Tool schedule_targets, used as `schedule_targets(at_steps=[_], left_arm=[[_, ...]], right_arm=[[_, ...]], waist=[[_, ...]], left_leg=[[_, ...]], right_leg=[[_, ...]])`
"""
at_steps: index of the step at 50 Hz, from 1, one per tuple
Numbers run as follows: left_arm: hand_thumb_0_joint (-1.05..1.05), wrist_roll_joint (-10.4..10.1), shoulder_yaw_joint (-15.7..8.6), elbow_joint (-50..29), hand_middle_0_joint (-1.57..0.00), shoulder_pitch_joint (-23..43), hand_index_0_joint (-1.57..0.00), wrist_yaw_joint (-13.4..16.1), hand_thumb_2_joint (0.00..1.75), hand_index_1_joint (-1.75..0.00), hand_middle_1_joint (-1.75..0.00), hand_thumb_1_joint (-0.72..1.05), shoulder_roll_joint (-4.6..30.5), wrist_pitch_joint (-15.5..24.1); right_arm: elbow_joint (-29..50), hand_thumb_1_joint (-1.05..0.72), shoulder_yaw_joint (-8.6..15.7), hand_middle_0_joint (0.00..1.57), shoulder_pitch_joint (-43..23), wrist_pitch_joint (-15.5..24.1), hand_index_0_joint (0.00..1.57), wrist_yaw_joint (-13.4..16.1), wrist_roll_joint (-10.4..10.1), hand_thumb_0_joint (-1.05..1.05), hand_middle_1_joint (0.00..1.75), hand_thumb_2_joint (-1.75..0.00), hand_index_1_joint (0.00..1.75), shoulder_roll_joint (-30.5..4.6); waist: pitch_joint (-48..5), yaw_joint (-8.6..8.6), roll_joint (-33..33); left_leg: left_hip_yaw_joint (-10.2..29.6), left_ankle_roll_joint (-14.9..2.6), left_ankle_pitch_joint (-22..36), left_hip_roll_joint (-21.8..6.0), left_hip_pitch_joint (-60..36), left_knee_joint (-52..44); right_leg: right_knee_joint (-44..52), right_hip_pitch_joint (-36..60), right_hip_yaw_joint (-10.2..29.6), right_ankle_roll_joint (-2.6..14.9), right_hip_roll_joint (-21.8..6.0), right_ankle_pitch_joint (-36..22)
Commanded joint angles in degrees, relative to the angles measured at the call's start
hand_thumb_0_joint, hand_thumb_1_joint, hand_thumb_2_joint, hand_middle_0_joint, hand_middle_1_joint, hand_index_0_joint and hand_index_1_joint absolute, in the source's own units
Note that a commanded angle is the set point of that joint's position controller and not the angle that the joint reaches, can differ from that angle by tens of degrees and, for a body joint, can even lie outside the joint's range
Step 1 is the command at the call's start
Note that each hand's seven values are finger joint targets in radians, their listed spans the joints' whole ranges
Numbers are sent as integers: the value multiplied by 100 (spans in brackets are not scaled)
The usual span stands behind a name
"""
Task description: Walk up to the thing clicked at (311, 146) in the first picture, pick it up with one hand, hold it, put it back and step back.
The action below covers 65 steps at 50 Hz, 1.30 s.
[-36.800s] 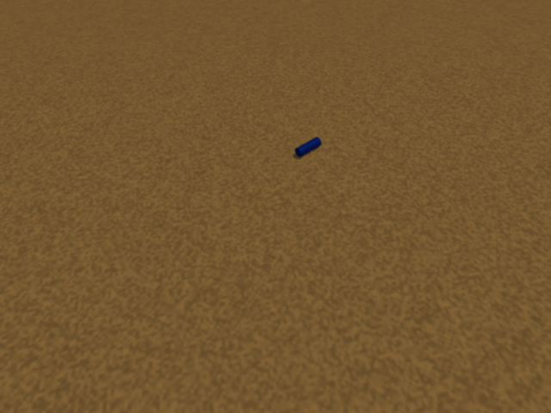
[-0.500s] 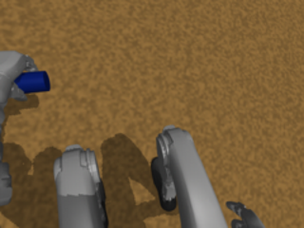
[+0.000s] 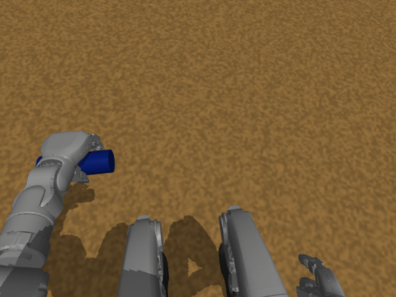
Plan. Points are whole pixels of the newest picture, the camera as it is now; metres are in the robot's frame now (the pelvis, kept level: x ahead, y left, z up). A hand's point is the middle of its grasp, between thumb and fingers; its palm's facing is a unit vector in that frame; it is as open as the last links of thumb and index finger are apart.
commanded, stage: lift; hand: left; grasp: from above
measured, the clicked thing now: (77, 164) +0.42 +0.25 -0.10
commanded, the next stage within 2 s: hold in 0.76 s
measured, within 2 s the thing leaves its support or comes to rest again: neither
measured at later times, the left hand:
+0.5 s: hand (50, 153) +0.37 +0.22 +0.07, palm faces -0.47 -0.04 -0.88, open 8.3 cm
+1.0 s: hand (27, 123) +0.39 +0.22 +0.13, palm faces -0.49 -0.05 -0.87, open 8.4 cm
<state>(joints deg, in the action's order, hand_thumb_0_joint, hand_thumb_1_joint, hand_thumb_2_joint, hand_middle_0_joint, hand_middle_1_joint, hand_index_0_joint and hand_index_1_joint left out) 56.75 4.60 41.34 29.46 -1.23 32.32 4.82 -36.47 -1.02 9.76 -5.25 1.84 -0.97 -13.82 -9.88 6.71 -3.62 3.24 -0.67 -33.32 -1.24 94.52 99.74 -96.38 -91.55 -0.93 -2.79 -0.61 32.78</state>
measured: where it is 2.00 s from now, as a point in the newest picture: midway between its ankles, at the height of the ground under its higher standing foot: (197, 290)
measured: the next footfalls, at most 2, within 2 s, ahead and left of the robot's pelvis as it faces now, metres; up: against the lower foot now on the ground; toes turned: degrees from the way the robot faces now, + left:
none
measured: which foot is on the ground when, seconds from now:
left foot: down 0.00-1.00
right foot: down 0.00-1.00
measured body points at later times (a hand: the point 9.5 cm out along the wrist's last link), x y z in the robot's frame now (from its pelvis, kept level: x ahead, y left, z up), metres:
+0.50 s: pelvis +0.04 +0.00 +0.15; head +0.12 +0.00 +0.59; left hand +0.39 +0.22 +0.12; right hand +0.14 -0.28 +0.03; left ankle +0.09 +0.11 -0.50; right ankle +0.10 -0.15 -0.50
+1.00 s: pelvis +0.08 +0.00 +0.21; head +0.13 +0.00 +0.65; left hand +0.41 +0.22 +0.18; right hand +0.18 -0.27 +0.08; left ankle +0.09 +0.11 -0.50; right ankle +0.10 -0.15 -0.50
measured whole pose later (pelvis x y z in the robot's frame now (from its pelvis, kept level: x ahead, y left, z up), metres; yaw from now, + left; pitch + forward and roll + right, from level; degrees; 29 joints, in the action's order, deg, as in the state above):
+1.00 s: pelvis +0.08 +0.00 +0.21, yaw +1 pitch +10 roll -1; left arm 59.1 10.3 43.2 16.5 3.0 23.0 2.8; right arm -41.8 2.7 14.3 -1.4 3.0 -2.1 -14.2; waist -4.4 2.7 -2.2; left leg -1.1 -0.4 -21.6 -1.3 33.6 45.4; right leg -43.3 -32.6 1.4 -2.3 -1.2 20.5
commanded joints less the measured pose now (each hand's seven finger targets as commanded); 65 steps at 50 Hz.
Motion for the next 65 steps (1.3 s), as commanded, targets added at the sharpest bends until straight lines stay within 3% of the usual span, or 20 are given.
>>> schedule_targets(at_steps=[1, 3, 5, 9, 10, 14, 16, 19, 24, 26, 31, 39, 42, 46, 51, 55, 58, 63, 65], left_arm=[[0, -84, -615, -1434, -103, 1611, -108, 382, 44, -48, -53, 77, 1449, -34], [0, -57, -533, -1285, -105, 1467, -109, 424, 45, -47, -52, 79, 1259, -56], [0, -67, -620, -1241, -103, 1294, -107, 489, 45, -48, -53, 76, 1327, -57], [0, -65, -513, -1101, -100, 1214, -105, 586, 44, -49, -54, 73, 1138, 8], [0, -46, -391, -1029, -101, 1191, -106, 615, 44, -49, -54, 74, 955, 20], [0, 38, -356, -925, -99, 1135, -105, 781, 43, -51, -56, 74, 887, 52], [0, 105, -220, -873, -99, 1153, -105, 865, 43, -52, -58, 75, 701, 38], [0, 234, -149, -742, -101, 1225, -107, 1007, 45, -54, -60, 77, 690, -28], [0, 216, -46, -537, -103, 1156, -108, 1132, 53, -58, -64, 79, 496, -242], [0, 226, -74, -560, -105, 1194, -110, 1142, 55, -58, -64, 81, 568, -298], [0, 163, -11, -443, -103, 899, -108, 1050, 58, -59, -64, 77, 413, -401], [0, 77, 89, -646, -100, 679, -105, 707, 57, -59, -64, 73, 277, -300], [0, 119, 41, -916, -97, 728, -103, 722, 54, -57, -63, 69, 340, -236], [0, 173, -28, -1100, -95, 754, -100, 764, 55, -58, -63, 66, 427, -200], [0, 259, 11, -1111, -97, 747, -102, 725, 58, -58, -62, 68, 387, -158], [0, 234, -28, -1163, -98, 653, -102, 644, 60, -58, -62, 67, 449, -163], [0, 200, 52, -1032, -99, 441, -104, 569, 59, -57, -62, 70, 280, -195], [0, 157, 2, -1402, -99, 488, -104, 351, 58, -57, -62, 70, 440, -150], [0, 125, 51, -1436, -100, 446, -104, 316, 59, -56, -60, 70, 339, -138]], right_arm=[[390, -89, 451, 20, 452, 254, 20, 178, -44, 0, 30, -90, 30, -1011], [302, -89, 451, 20, 467, 322, 20, 212, -61, 0, 30, -90, 30, -956], [259, -90, 455, 20, 441, 394, 20, 244, -84, 0, 30, -90, 30, -922], [168, -90, 481, 20, 463, 542, 20, 274, -95, 0, 30, -90, 30, -879], [156, -90, 482, 20, 507, 582, 20, 274, -103, 0, 30, -90, 30, -869], [72, -90, 526, 20, 495, 704, 20, 261, -112, 0, 30, -90, 30, -857], [1, -90, 541, 20, 522, 763, 20, 251, -114, 0, 30, -90, 30, -870], [-52, -90, 560, 20, 575, 795, 20, 245, -137, 0, 30, -90, 30, -889], [-170, -90, 596, 20, 667, 813, 20, 206, -120, 0, 30, -90, 30, -916], [-165, -90, 615, 20, 685, 794, 20, 204, -120, 0, 30, -90, 30, -924], [-102, -90, 618, 20, 649, 737, 20, 166, -112, 0, 30, -90, 30, -896], [49, -90, 664, 20, 602, 642, 20, 147, -127, 0, 30, -90, 30, -896], [62, -90, 660, 20, 588, 631, 20, 158, -113, 0, 30, -90, 30, -864], [48, -90, 694, 20, 574, 597, 20, 166, -117, 0, 30, -90, 30, -901], [-21, -90, 714, 20, 548, 567, 20, 160, -111, 0, 30, -90, 30, -910], [55, -90, 715, 20, 443, 525, 20, 141, -129, 0, 30, -90, 30, -917], [117, -89, 713, 20, 398, 491, 20, 133, -137, 0, 30, -90, 30, -918], [246, -90, 715, 20, 263, 441, 20, 143, -165, 0, 30, -90, 30, -933], [264, -90, 660, 20, 222, 441, 20, 153, -167, 0, 30, -90, 30, -884]], waist=[[-2915, -44, -631], [-2636, 16, -494], [-2415, -45, -339], [-2116, -75, -151], [-1982, -22, -202], [-1856, -131, -233], [-1847, -138, -305], [-1769, -174, -248], [-1667, -214, -195], [-1741, -253, -97], [-1539, -360, 34], [-1333, -350, -17], [-1337, -402, -94], [-1492, -386, -39], [-1352, -397, -56], [-1298, -488, -62], [-1070, -442, 130], [-1148, -554, 94], [-1011, -506, 146]], left_leg=[[82, -85, -181, 63, -3187, -2426], [67, -72, -77, 59, -3390, -2625], [10, -81, -29, 84, -3524, -2845], [-78, -84, 124, 107, -3904, -3254], [-47, -69, 107, 104, -3993, -3405], [-142, -49, 166, 150, -4482, -3836], [-78, -6, 323, 117, -4862, -4094], [-119, 15, 701, 122, -5266, -4338], [-138, 59, 1330, 110, -5875, -4791], [-149, 54, 1747, 114, -6114, -4896], [-232, 44, 2185, 161, -6457, -5238], [-253, 77, 2632, 132, -7104, -5737], [-233, 98, 2724, 134, -7238, -5887], [-298, 86, 3273, 145, -7592, -5918], [-321, 97, 3402, 145, -7769, -6064], [-358, 94, 3418, 183, -7833, -6201], [-372, 74, 3286, 188, -7756, -6292], [-388, 70, 3336, 190, -7895, -6411], [-390, 51, 3215, 196, -7826, -6456]], right_leg=[[1872, 2188, -195, 355, 241, -313], [2165, 2416, -153, 352, 247, -361], [2529, 2777, -72, 342, 239, -326], [3139, 3360, 42, 342, 245, -357], [3232, 3419, 48, 340, 247, -381], [3792, 3936, 149, 342, 263, -325], [3896, 4040, 93, 339, 264, -579], [4153, 4350, 67, 340, 274, -917], [4544, 4888, 56, 325, 260, -1463], [4695, 5192, 53, 318, 275, -1814], [5085, 5750, 82, 302, 247, -2184], [5519, 6098, 34, 331, 281, -2442], [5635, 6219, 28, 348, 290, -2486], [5719, 6477, 55, 325, 275, -2979], [5873, 6527, 45, 331, 283, -3043], [6001, 6795, 71, 323, 260, -3105], [6102, 6842, 78, 319, 270, -3038], [6197, 7053, 91, 320, 273, -3048], [6238, 7074, 109, 312, 274, -2984]])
